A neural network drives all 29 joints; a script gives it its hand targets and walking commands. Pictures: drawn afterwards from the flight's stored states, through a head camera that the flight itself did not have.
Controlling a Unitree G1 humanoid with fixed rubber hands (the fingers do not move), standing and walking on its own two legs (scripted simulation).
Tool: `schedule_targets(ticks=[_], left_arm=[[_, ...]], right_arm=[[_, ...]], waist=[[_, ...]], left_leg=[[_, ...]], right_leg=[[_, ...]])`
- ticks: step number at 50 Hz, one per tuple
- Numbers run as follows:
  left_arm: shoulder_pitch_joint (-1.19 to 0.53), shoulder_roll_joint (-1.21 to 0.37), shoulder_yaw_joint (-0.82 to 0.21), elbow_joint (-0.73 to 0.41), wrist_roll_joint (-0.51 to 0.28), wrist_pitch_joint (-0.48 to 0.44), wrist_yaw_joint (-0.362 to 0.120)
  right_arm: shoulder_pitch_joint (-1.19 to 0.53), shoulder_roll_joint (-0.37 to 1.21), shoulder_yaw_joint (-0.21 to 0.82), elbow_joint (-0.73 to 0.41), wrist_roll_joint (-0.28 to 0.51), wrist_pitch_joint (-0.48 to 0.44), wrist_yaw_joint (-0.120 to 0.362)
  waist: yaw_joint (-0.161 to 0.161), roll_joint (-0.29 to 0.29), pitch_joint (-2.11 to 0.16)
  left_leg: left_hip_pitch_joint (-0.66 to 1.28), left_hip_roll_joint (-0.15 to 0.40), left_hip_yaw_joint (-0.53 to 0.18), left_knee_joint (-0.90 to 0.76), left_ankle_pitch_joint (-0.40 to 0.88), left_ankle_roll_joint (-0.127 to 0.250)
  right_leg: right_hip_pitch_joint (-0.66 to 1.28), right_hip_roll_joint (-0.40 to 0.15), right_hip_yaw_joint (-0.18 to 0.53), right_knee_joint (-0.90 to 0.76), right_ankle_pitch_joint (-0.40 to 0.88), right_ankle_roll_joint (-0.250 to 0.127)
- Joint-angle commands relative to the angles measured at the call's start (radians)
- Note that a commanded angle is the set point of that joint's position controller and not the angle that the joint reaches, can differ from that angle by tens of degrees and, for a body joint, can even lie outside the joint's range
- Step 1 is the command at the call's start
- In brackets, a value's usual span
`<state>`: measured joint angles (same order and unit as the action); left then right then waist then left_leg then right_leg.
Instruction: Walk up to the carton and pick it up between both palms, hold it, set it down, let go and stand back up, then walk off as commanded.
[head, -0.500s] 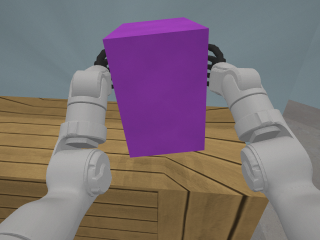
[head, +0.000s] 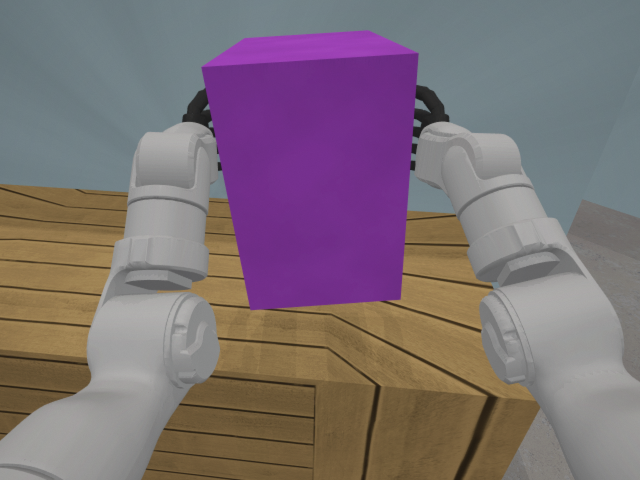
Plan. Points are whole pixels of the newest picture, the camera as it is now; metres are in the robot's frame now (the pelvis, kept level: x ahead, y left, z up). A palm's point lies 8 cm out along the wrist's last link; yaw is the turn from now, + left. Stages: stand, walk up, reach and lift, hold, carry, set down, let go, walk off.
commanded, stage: hold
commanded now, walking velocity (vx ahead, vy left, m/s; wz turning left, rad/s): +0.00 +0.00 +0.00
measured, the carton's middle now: (315, 156) +0.41 +0.00 +0.30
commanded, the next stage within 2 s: none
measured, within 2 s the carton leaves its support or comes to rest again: neither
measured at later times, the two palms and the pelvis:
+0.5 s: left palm (195, 148) +0.36 +0.13 +0.33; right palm (435, 151) +0.35 -0.14 +0.33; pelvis +0.00 +0.00 +0.00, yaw +0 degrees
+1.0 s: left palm (204, 144) +0.38 +0.12 +0.33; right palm (438, 144) +0.36 -0.14 +0.33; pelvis +0.00 -0.01 +0.00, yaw +0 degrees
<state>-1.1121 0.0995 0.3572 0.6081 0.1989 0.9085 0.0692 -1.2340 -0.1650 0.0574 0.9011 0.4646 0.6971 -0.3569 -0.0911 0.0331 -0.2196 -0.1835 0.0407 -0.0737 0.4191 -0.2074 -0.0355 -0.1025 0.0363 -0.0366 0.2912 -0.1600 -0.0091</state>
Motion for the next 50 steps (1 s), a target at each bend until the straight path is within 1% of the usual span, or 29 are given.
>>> schedule_targets(ticks=[1, 3, 4, 6, 7, 9, 10, 11, 14, 16, 18, 20, 21, 23, 24, 26, 28, 30, 31, 34, 35, 36, 37, 40, 45, 47, 48, 49, 50], left_arm=[[-0.861, -0.636, -0.291, -0.211, -0.182, -0.088, -0.153], [-0.877, -0.617, -0.247, -0.169, -0.155, -0.079, -0.159], [-0.893, -0.640, -0.295, -0.269, -0.182, -0.088, -0.157], [-0.865, -0.665, -0.334, -0.283, -0.188, -0.081, -0.147], [-0.852, -0.637, -0.313, -0.267, -0.175, -0.078, -0.152], [-0.861, -0.637, -0.321, -0.289, -0.177, -0.069, -0.152], [-0.894, -0.655, -0.330, -0.346, -0.197, -0.081, -0.151], [-0.896, -0.638, -0.326, -0.282, -0.190, -0.079, -0.143], [-0.849, -0.667, -0.358, -0.369, -0.210, -0.071, -0.140], [-0.846, -0.656, -0.370, -0.337, -0.201, -0.062, -0.144], [-0.845, -0.617, -0.325, -0.329, -0.172, -0.056, -0.153], [-0.822, -0.605, -0.286, -0.311, -0.158, -0.055, -0.160], [-0.892, -0.626, -0.311, -0.316, -0.173, -0.061, -0.157], [-0.854, -0.625, -0.287, -0.223, -0.149, -0.050, -0.162], [-0.841, -0.658, -0.306, -0.207, -0.149, -0.052, -0.163], [-0.896, -0.643, -0.289, -0.212, -0.174, -0.072, -0.160], [-0.964, -0.665, -0.319, -0.241, -0.190, -0.087, -0.143], [-0.949, -0.649, -0.275, -0.173, -0.180, -0.084, -0.146], [-0.950, -0.625, -0.234, -0.130, -0.151, -0.081, -0.147], [-0.910, -0.616, -0.213, -0.039, -0.150, -0.086, -0.156], [-0.962, -0.637, -0.217, -0.073, -0.171, -0.096, -0.151], [-0.907, -0.635, -0.210, 0.001, -0.151, -0.087, -0.160], [-0.971, -0.620, -0.218, -0.045, -0.164, -0.101, -0.154], [-0.926, -0.600, -0.158, -0.032, -0.137, -0.106, -0.156], [-0.930, -0.609, -0.194, -0.057, -0.151, -0.107, -0.157], [-0.955, -0.595, -0.165, -0.032, -0.132, -0.109, -0.159], [-0.974, -0.624, -0.221, -0.120, -0.167, -0.122, -0.151], [-0.893, -0.600, -0.211, -0.094, -0.167, -0.113, -0.151], [-0.910, -0.630, -0.260, -0.172, -0.190, -0.111, -0.147]], right_arm=[[-0.835, 0.676, 0.104, -0.342, 0.188, -0.020, 0.130], [-0.857, 0.657, 0.089, -0.322, 0.169, -0.011, 0.131], [-0.861, 0.672, 0.125, -0.399, 0.199, -0.025, 0.136], [-0.809, 0.672, 0.128, -0.377, 0.205, -0.019, 0.138], [-0.834, 0.677, 0.140, -0.415, 0.212, -0.013, 0.135], [-0.836, 0.680, 0.153, -0.400, 0.222, -0.004, 0.128], [-0.891, 0.720, 0.183, -0.502, 0.232, -0.018, 0.127], [-0.891, 0.694, 0.154, -0.438, 0.221, -0.017, 0.126], [-0.858, 0.723, 0.194, -0.529, 0.240, -0.015, 0.123], [-0.827, 0.677, 0.165, -0.479, 0.244, -0.001, 0.116], [-0.776, 0.687, 0.154, -0.427, 0.230, 0.015, 0.118], [-0.790, 0.701, 0.151, -0.445, 0.223, 0.018, 0.119], [-0.850, 0.689, 0.167, -0.454, 0.226, 0.013, 0.123], [-0.849, 0.671, 0.131, -0.403, 0.196, 0.007, 0.128], [-0.834, 0.658, 0.111, -0.365, 0.181, 0.006, 0.131], [-0.907, 0.699, 0.129, -0.423, 0.185, -0.006, 0.135], [-0.896, 0.693, 0.116, -0.381, 0.193, -0.002, 0.147], [-0.961, 0.696, 0.115, -0.397, 0.185, -0.010, 0.145], [-0.904, 0.670, 0.085, -0.262, 0.159, 0.011, 0.148], [-0.878, 0.640, 0.011, -0.209, 0.137, 0.004, 0.159], [-0.920, 0.679, 0.045, -0.239, 0.150, -0.008, 0.168], [-0.908, 0.633, 0.003, -0.214, 0.131, -0.002, 0.161], [-0.925, 0.653, 0.005, -0.179, 0.130, -0.007, 0.164], [-0.933, 0.660, 0.046, -0.225, 0.159, -0.016, 0.157], [-0.885, 0.640, 0.050, -0.191, 0.160, -0.014, 0.155], [-0.931, 0.652, 0.042, -0.227, 0.161, -0.023, 0.157], [-0.945, 0.679, 0.059, -0.278, 0.173, -0.034, 0.159], [-0.889, 0.672, 0.080, -0.285, 0.183, -0.032, 0.151], [-0.912, 0.690, 0.123, -0.353, 0.223, -0.038, 0.149]], waist=[[-0.032, 0.037, -0.324], [-0.025, 0.033, -0.250], [-0.011, 0.052, -0.352], [-0.030, 0.077, -0.368], [-0.001, 0.053, -0.346], [-0.028, 0.048, -0.319], [-0.007, 0.009, -0.404], [-0.009, 0.042, -0.339], [-0.014, 0.023, -0.444], [-0.048, 0.050, -0.364], [-0.048, 0.035, -0.287], [-0.014, -0.009, -0.322], [-0.010, 0.029, -0.304], [-0.005, 0.012, -0.271], [-0.027, 0.036, -0.279], [-0.009, -0.005, -0.327], [-0.015, 0.033, -0.346], [0.014, -0.001, -0.299], [0.012, -0.002, -0.230], [-0.009, 0.032, -0.209], [0.004, 0.009, -0.267], [0.006, 0.013, -0.243], [-0.018, 0.033, -0.283], [0.025, -0.017, -0.306], [0.002, 0.008, -0.286], [0.023, 0.003, -0.260], [0.005, 0.013, -0.350], [0.012, 0.002, -0.358], [0.008, 0.046, -0.433]], left_leg=[[0.104, -0.095, 0.034, -0.023, 0.311, -0.054], [0.084, -0.100, 0.035, -0.049, 0.225, -0.036], [0.074, -0.104, 0.038, -0.033, 0.269, -0.046], [0.103, -0.095, 0.029, -0.019, 0.320, -0.062], [0.098, -0.092, 0.030, -0.025, 0.325, -0.060], [0.124, -0.101, 0.037, -0.022, 0.332, -0.051], [0.127, -0.096, 0.029, -0.014, 0.347, -0.044], [0.100, -0.104, 0.032, -0.027, 0.273, -0.037], [0.144, -0.102, 0.027, -0.001, 0.410, -0.053], [0.145, -0.105, 0.022, -0.002, 0.396, -0.068], [0.127, -0.102, 0.025, -0.026, 0.335, -0.060], [0.124, -0.095, 0.036, -0.038, 0.307, -0.043], [0.098, -0.097, 0.033, -0.042, 0.294, -0.047], [0.075, -0.095, 0.041, -0.058, 0.246, -0.037], [0.077, -0.092, 0.036, -0.065, 0.223, -0.043], [0.070, -0.093, 0.041, -0.057, 0.209, -0.032], [0.081, -0.094, 0.038, -0.055, 0.201, -0.042], [0.055, -0.094, 0.047, -0.070, 0.134, -0.028], [0.028, -0.089, 0.041, -0.083, 0.093, -0.020], [-0.034, -0.088, 0.053, -0.113, 0.002, -0.016], [-0.012, -0.088, 0.047, -0.102, 0.036, -0.013], [-0.013, -0.085, 0.054, -0.099, 0.040, -0.016], [0.000, -0.080, 0.047, -0.097, 0.036, -0.019], [0.034, -0.085, 0.049, -0.066, 0.168, -0.028], [0.044, -0.089, 0.051, -0.066, 0.168, -0.039], [0.010, -0.089, 0.050, -0.076, 0.111, -0.023], [0.049, -0.084, 0.037, -0.059, 0.186, -0.030], [0.084, -0.090, 0.046, -0.042, 0.251, -0.034], [0.109, -0.096, 0.045, -0.015, 0.326, -0.048]], right_leg=[[0.173, 0.070, 0.029, -0.002, 0.297, 0.062], [0.138, 0.060, 0.026, -0.019, 0.209, 0.069], [0.186, 0.073, 0.032, -0.002, 0.243, 0.064], [0.186, 0.072, 0.040, 0.011, 0.291, 0.056], [0.177, 0.076, 0.026, 0.008, 0.276, 0.063], [0.175, 0.072, 0.026, -0.001, 0.309, 0.066], [0.216, 0.079, 0.021, 0.007, 0.326, 0.076], [0.170, 0.064, 0.029, -0.004, 0.264, 0.071], [0.225, 0.086, 0.020, 0.020, 0.395, 0.071], [0.194, 0.079, 0.021, 0.009, 0.375, 0.070], [0.190, 0.078, 0.020, -0.008, 0.322, 0.071], [0.185, 0.076, 0.021, -0.009, 0.292, 0.072], [0.174, 0.076, 0.021, -0.008, 0.259, 0.067], [0.160, 0.070, 0.024, -0.018, 0.212, 0.062], [0.150, 0.072, 0.029, -0.023, 0.179, 0.053], [0.147, 0.072, 0.027, -0.016, 0.166, 0.058], [0.124, 0.073, 0.028, -0.018, 0.141, 0.053], [0.115, 0.065, 0.034, -0.027, 0.108, 0.058], [0.092, 0.057, 0.048, -0.038, 0.063, 0.055], [0.069, 0.052, 0.049, -0.033, -0.006, 0.047], [0.096, 0.054, 0.045, -0.029, 0.023, 0.045], [0.081, 0.054, 0.037, -0.041, 0.019, 0.046], [0.104, 0.061, 0.038, -0.024, 0.030, 0.048], [0.121, 0.068, 0.039, -0.022, 0.119, 0.051], [0.110, 0.066, 0.044, -0.021, 0.125, 0.055], [0.101, 0.057, 0.039, -0.029, 0.068, 0.052], [0.118, 0.060, 0.042, -0.012, 0.146, 0.053], [0.126, 0.057, 0.045, -0.015, 0.214, 0.059], [0.152, 0.069, 0.047, 0.001, 0.289, 0.062]])
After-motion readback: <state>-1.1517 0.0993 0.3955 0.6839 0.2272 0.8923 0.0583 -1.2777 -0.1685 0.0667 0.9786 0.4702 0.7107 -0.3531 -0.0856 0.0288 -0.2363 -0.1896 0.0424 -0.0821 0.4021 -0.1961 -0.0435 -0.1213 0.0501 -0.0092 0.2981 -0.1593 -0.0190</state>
